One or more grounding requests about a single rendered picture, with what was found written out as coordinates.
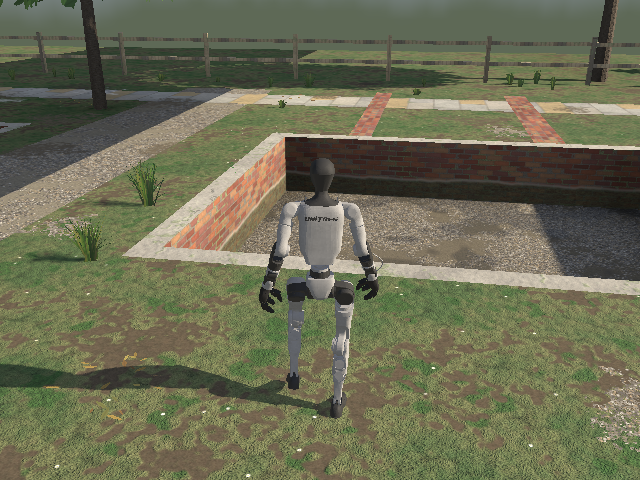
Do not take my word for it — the robot right shin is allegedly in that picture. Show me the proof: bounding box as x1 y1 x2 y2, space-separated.
332 339 350 405

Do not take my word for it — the right robot hand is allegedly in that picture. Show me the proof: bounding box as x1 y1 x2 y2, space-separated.
356 278 379 300

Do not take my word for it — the robot right forearm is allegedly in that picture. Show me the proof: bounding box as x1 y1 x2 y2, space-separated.
358 241 378 281

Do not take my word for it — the left robot hand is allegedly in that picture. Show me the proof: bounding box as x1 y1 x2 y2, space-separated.
259 287 282 313

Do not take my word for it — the right robot upper arm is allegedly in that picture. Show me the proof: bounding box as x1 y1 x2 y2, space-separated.
342 202 369 257

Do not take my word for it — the robot head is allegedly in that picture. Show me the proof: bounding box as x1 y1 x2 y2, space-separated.
304 158 339 207

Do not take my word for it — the robot left forearm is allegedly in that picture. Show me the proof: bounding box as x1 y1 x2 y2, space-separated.
262 242 284 290

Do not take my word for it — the left robot upper arm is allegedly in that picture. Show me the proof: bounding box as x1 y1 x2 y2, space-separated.
274 201 301 258

